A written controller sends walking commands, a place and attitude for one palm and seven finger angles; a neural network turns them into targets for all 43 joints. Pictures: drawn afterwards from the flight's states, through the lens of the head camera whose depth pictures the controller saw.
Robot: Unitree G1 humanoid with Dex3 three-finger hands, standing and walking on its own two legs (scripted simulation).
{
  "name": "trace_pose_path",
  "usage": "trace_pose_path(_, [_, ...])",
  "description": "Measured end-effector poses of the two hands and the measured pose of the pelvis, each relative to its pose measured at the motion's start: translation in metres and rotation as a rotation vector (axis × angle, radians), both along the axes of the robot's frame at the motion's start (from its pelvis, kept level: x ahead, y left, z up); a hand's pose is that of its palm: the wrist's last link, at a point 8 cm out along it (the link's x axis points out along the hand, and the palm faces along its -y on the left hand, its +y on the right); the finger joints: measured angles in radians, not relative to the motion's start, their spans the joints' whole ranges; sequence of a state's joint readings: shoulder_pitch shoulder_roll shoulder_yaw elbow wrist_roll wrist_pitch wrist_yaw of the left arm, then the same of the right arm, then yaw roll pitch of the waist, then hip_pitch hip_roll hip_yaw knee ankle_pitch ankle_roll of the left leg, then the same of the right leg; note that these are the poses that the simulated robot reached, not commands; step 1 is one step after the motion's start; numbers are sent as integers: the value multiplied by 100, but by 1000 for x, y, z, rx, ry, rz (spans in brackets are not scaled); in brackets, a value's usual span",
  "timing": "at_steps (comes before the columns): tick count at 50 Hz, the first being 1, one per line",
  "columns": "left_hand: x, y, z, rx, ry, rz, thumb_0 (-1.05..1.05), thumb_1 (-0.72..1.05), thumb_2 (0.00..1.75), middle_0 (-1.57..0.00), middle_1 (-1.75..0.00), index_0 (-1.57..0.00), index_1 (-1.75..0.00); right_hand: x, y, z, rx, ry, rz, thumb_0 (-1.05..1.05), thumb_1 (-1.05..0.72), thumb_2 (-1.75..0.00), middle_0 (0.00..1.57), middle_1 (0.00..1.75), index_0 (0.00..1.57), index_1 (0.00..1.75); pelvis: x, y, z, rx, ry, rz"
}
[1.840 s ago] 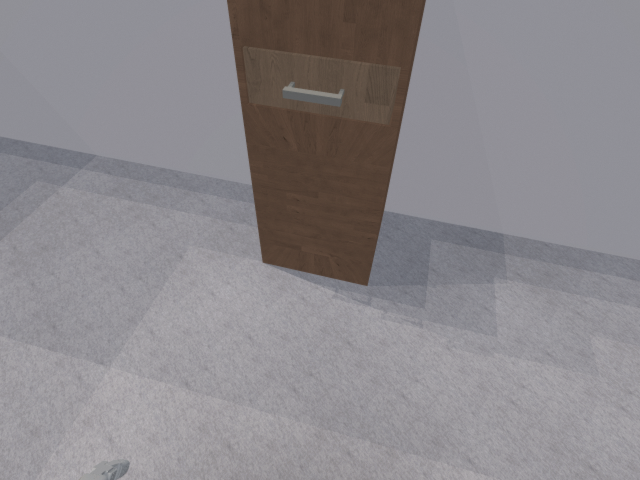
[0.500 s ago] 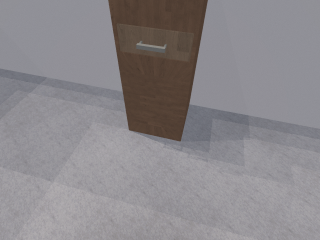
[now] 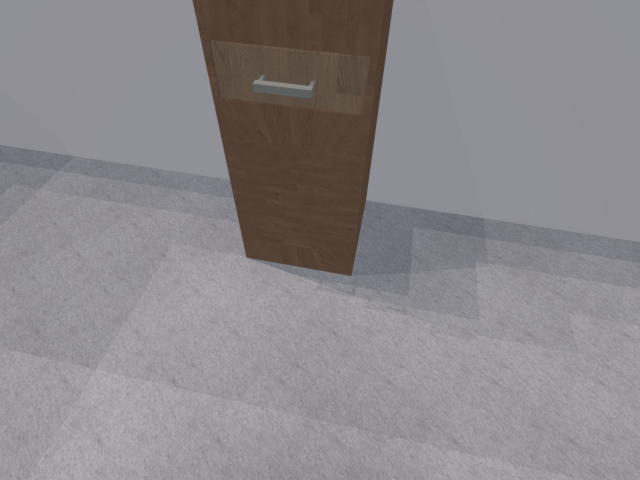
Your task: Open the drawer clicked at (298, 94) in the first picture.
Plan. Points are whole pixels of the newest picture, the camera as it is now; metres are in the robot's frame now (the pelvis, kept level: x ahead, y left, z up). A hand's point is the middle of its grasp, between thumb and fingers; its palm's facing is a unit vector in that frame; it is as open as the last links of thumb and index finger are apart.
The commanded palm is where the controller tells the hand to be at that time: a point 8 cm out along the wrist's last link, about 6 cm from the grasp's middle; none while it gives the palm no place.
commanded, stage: turn to face it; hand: left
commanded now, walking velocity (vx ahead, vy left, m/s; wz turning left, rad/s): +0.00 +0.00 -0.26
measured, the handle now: (285, 85) +0.97 +0.15 +0.01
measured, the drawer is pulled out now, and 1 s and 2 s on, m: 0.00 0.00 0.00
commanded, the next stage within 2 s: take the last steps up to it in 0.18 s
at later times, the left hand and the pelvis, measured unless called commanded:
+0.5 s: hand out of the picture +0.06 +0.19 -0.17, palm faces -0.08 -0.98 -0.20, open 7.4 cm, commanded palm none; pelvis +0.00 +0.01 +0.00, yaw -5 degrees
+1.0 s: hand out of the picture +0.06 +0.16 -0.18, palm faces +0.02 -0.99 -0.13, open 7.4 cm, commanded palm none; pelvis +0.13 +0.01 +0.00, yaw -5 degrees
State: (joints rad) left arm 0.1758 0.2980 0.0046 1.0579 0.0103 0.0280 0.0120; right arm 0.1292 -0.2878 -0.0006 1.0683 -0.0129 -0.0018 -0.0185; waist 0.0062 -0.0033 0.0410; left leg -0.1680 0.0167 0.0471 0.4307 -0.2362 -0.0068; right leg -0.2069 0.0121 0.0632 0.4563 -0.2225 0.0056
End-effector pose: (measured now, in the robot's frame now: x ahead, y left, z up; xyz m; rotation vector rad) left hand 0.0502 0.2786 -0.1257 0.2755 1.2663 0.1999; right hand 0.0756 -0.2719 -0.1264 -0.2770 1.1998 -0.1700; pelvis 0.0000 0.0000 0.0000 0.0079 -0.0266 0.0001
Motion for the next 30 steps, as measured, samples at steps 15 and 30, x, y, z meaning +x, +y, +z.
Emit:
trace_pose_path(15, [-6,-49,-19,-90,13,-57,0,90,90,-21,-30,-21,-30,-79,22,-28,86,105,-151,0,-91,-90,20,30,20,30,-16,-4,-11,0,11,-54])
trace_pose_path(30, [31,-44,-8,-116,-11,-99,0,90,90,-20,-30,-20,-30,-149,48,-13,106,226,-280,0,-91,-90,20,30,20,30,16,2,1,-12,24,-118])
